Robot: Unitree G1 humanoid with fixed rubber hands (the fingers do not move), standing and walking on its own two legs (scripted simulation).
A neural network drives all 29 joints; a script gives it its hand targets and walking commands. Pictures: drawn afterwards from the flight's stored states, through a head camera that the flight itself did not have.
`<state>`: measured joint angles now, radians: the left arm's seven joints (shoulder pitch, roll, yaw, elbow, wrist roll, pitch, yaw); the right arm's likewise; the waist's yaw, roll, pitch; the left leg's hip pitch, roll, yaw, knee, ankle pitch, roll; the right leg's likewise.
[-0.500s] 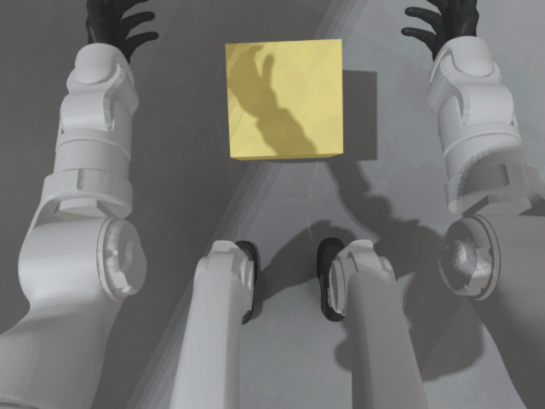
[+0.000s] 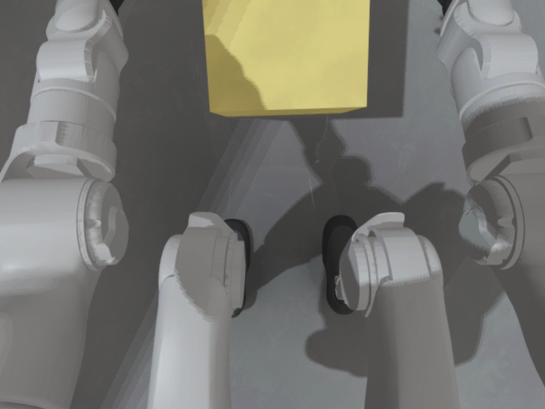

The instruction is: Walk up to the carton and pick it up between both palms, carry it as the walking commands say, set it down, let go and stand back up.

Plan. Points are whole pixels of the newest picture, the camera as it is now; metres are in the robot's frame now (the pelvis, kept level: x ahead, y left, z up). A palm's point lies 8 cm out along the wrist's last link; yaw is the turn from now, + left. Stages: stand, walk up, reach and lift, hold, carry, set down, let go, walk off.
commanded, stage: reach and lift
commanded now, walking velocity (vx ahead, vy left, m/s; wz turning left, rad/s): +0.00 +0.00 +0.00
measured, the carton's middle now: (284, 43) +0.55 +0.01 -0.32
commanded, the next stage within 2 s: none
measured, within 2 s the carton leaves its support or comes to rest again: neither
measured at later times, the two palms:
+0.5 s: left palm (140, 29) +0.55 +0.20 -0.25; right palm (421, 24) +0.55 -0.17 -0.24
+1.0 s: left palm (154, 27) +0.55 +0.18 -0.24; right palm (409, 23) +0.55 -0.15 -0.24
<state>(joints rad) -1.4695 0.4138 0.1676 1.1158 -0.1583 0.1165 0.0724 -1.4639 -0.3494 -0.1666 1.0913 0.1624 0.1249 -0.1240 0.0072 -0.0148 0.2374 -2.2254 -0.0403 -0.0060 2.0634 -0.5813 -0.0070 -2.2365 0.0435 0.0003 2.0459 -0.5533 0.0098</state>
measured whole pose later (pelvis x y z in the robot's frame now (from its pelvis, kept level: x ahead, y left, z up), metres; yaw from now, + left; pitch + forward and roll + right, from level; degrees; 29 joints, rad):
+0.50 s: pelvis +0.00 +0.00 -0.06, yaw +0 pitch +33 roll -1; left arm -1.56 0.42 0.07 1.24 -0.23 0.05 0.08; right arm -1.56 -0.38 -0.10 1.23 0.23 0.05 -0.11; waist 0.01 -0.01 0.49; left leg -2.24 -0.01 0.01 2.30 -0.63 0.02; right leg -2.25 0.02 -0.02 2.28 -0.61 0.00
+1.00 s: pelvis -0.01 +0.00 -0.06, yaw +0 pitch +32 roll -1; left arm -1.63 0.39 0.06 1.27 -0.22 0.05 0.07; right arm -1.62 -0.36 -0.07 1.25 0.22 0.05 -0.11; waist 0.01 -0.01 0.52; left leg -2.24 0.00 0.02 2.28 -0.60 0.02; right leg -2.24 0.01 -0.02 2.26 -0.58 0.00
